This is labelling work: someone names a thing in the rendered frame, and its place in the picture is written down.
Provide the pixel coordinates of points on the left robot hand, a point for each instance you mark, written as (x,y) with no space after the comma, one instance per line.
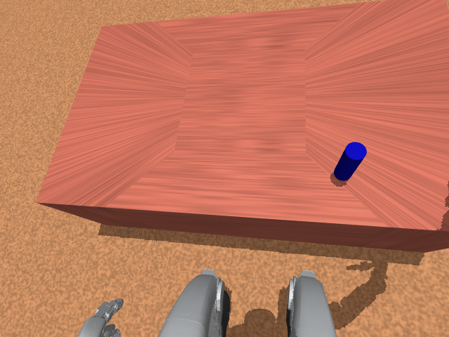
(95,326)

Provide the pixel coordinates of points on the can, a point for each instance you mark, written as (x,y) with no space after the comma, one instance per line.
(352,156)

